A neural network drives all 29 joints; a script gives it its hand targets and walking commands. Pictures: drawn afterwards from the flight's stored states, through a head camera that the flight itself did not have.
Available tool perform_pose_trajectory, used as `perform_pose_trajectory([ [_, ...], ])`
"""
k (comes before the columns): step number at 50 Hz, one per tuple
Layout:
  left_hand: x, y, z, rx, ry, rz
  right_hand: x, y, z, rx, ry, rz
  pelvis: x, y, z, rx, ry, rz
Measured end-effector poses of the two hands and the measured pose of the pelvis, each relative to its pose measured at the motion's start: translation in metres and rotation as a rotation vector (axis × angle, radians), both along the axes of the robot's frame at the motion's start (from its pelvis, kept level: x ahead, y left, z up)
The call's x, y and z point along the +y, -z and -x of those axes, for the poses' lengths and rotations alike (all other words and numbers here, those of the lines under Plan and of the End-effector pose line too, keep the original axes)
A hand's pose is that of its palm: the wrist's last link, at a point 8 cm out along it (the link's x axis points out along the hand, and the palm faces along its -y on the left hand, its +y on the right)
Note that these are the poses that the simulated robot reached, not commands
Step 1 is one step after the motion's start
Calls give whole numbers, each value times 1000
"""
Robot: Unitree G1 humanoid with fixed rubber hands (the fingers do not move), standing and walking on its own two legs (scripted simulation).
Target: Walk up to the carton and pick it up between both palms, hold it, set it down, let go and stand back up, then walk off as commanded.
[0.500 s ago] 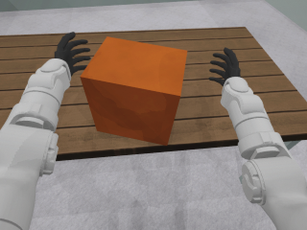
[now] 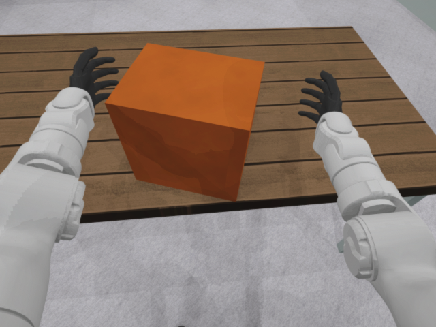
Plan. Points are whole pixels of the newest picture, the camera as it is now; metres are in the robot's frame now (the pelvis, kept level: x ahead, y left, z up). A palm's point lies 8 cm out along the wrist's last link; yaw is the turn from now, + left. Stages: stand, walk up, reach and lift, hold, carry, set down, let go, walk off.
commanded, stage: reach and lift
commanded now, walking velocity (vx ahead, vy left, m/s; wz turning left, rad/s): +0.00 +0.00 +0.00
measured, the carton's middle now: (194, 126) +0.52 +0.02 +0.02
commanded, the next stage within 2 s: none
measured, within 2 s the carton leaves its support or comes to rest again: neither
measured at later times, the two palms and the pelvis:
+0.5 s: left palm (102, 133) +0.50 +0.21 +0.04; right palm (310, 134) +0.45 -0.22 +0.06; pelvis +0.01 +0.00 -0.01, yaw +0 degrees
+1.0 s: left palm (108, 128) +0.49 +0.19 +0.06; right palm (296, 141) +0.44 -0.18 +0.05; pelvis +0.01 +0.00 -0.01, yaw +0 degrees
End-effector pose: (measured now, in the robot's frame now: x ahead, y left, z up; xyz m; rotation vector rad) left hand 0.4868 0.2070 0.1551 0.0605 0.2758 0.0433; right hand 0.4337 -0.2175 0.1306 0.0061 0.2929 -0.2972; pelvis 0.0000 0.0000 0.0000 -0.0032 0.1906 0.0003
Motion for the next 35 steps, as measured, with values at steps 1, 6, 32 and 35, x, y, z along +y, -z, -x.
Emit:
perform_pose_trajectory([
  [1,1,3,0,-1,3,-6,0,2,0,1,0,1,0,0,0,8,0,1],
  [6,3,24,-1,11,22,-32,-1,15,-1,8,3,8,2,2,1,53,0,3],
  [32,2,105,-15,58,57,-68,2,76,-24,-6,-21,10,3,7,-20,236,2,4],
  [35,0,97,-16,39,60,-69,3,70,-24,-26,-21,4,3,7,-21,238,3,5],
])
